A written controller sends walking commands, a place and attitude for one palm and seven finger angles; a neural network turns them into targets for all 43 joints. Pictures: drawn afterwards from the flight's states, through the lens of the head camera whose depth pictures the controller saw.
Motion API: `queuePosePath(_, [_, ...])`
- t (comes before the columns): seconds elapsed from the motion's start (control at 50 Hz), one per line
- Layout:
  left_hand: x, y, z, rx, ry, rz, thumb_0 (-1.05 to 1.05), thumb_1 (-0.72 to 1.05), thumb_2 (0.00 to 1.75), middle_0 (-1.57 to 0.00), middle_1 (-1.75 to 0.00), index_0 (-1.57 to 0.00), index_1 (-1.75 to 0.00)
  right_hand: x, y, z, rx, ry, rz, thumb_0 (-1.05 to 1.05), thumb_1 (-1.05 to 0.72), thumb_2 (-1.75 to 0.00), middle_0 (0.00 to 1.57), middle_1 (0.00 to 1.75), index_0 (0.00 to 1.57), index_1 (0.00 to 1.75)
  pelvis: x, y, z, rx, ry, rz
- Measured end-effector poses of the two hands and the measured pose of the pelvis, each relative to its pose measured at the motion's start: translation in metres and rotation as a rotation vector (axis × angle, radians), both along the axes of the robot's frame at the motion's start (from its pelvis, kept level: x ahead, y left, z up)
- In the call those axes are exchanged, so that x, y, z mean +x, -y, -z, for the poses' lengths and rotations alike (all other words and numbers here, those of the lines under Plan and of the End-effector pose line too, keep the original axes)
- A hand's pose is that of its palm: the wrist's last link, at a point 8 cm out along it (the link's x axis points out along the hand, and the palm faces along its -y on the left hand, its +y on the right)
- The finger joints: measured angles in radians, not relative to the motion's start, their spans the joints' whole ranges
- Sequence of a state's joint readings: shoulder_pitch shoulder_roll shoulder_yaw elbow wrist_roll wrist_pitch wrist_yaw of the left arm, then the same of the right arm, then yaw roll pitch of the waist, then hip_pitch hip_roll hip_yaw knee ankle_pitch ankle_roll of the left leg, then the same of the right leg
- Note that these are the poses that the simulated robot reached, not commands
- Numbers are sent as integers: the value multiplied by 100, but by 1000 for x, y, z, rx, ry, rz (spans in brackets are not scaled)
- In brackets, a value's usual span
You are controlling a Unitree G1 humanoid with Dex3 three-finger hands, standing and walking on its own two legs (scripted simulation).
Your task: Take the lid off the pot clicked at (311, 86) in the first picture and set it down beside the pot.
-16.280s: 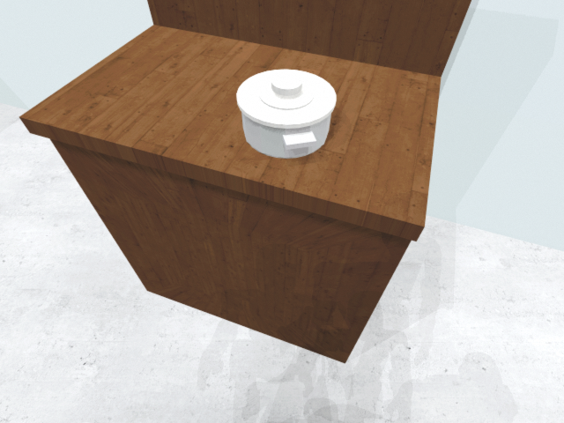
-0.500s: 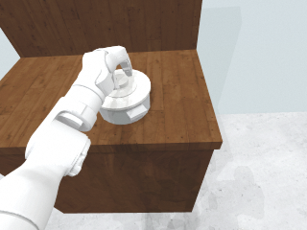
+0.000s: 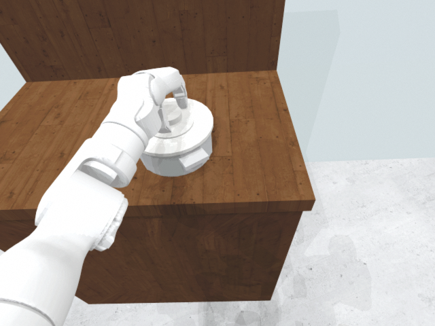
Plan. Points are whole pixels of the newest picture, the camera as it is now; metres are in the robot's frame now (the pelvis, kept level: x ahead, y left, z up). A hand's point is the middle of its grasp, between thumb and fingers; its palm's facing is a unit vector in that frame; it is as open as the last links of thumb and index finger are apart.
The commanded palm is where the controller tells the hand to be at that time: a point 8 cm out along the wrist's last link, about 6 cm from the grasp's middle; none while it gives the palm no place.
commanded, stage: close the fingers and squeeze the knob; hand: left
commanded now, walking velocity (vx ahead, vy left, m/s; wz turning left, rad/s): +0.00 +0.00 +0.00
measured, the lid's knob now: (168, 115) +0.49 +0.09 +0.15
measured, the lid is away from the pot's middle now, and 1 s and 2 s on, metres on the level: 0.00 0.00 0.01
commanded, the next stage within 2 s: lift the lid straight up in 1.22 s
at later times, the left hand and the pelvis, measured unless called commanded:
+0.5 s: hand (162, 114) +0.45 +0.10 +0.18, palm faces -0.38 -0.10 -0.92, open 8.5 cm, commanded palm +0.45 +0.10 +0.23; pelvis +0.00 +0.00 +0.00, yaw +0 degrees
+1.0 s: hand (163, 113) +0.46 +0.09 +0.18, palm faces -0.39 -0.08 -0.92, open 8.4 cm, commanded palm +0.46 +0.10 +0.23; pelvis +0.00 -0.01 +0.00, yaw +0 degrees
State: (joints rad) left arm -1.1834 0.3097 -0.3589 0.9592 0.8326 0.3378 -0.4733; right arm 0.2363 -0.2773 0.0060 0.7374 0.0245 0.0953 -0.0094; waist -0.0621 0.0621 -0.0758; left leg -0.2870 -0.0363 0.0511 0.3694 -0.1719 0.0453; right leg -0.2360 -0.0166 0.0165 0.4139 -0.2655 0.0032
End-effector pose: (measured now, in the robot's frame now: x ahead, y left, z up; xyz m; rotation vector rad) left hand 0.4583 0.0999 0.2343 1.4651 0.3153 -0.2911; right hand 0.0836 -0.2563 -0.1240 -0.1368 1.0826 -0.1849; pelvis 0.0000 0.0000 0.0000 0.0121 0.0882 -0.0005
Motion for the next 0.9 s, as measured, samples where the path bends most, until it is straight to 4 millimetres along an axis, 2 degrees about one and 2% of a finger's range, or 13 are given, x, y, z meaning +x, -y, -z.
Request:
queuePosePath(0.16, [0,-2,2,-9,5,-2,0,-1,101,-54,-83,-55,-84,5,-4,1,11,9,-4,1,-91,-90,20,30,20,30,2,0,0,1,5,4])
queuePosePath(0.36, [-3,-1,1,-2,12,2,0,10,96,-58,-96,-57,-95,11,-2,0,9,17,-19,1,-91,-90,20,30,20,30,2,1,0,1,6,-4])
queuePosePath(0.68, [-2,1,0,9,-5,-19,0,15,81,-59,-97,-58,-98,9,5,0,-1,3,-14,1,-91,-90,20,30,20,30,1,5,0,2,6,-5])
queuePosePath(0.9, [-2,3,0,18,-2,-20,1,16,80,-59,-96,-58,-98,5,6,2,3,-9,-12,1,-91,-90,20,30,20,30,1,7,0,3,10,-6])
